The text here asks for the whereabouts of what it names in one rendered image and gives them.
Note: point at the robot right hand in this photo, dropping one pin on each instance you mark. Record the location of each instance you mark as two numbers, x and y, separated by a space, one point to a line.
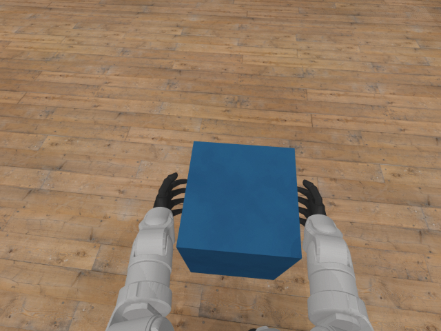
313 203

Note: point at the robot right forearm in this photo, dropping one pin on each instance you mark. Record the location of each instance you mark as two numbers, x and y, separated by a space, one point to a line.
334 296

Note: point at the carton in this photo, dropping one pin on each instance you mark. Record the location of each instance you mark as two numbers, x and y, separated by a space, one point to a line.
240 213

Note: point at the robot left hand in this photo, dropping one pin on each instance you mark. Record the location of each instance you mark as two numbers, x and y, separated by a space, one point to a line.
165 193

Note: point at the robot left forearm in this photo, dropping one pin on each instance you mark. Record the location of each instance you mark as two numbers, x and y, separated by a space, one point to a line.
147 286

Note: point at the left robot upper arm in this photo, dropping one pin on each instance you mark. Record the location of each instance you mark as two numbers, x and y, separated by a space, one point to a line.
150 323

